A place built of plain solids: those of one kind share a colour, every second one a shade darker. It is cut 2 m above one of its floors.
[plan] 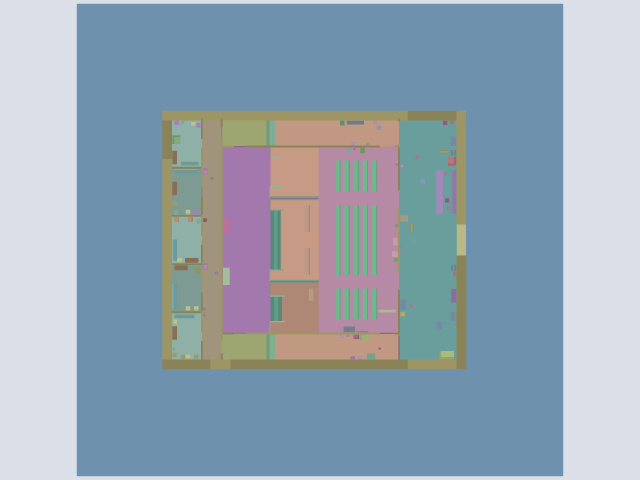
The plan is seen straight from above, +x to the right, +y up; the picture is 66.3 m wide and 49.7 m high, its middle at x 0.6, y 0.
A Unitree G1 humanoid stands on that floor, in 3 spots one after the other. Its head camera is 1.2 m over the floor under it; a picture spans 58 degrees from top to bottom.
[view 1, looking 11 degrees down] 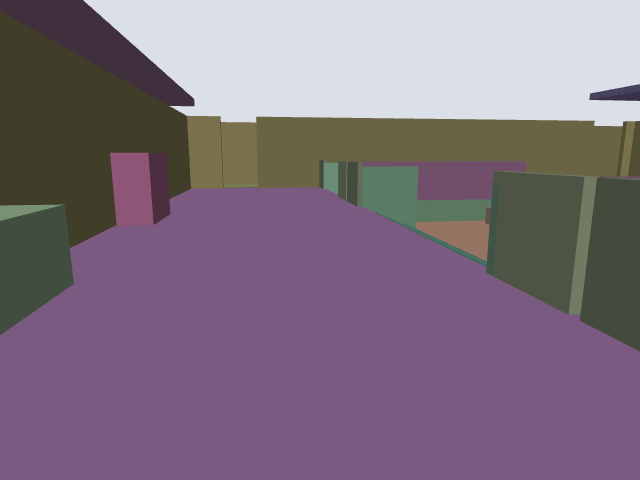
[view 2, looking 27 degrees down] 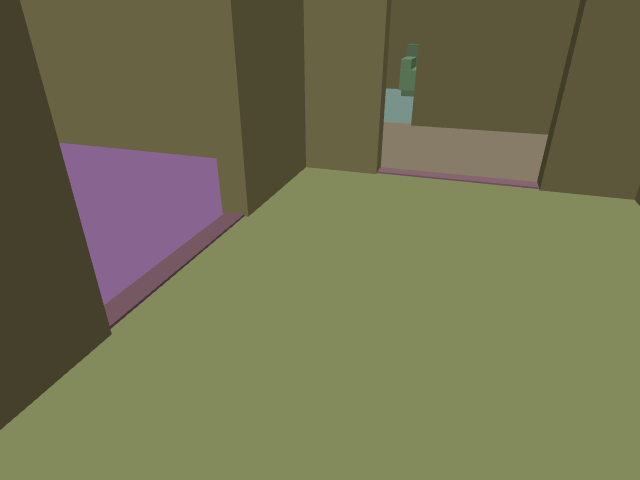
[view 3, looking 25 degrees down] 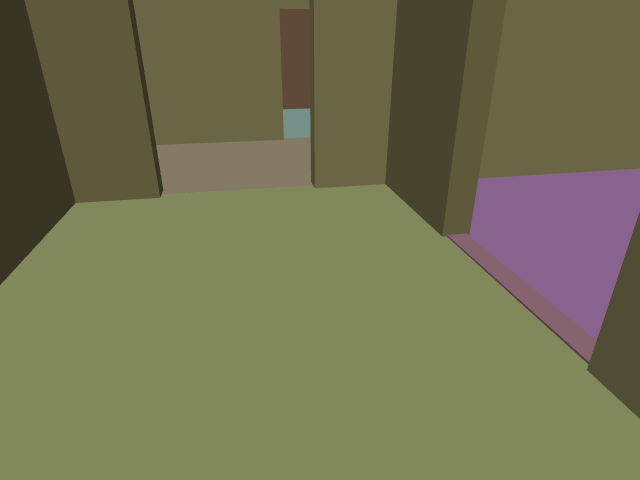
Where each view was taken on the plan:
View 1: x -6.98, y -7.12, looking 82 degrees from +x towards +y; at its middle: floor_stage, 6.29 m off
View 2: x -5.89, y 11.07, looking -162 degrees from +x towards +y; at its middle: floor_walk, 2.64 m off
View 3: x -5.89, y -11.07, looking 169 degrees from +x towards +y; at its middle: floor_walk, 2.84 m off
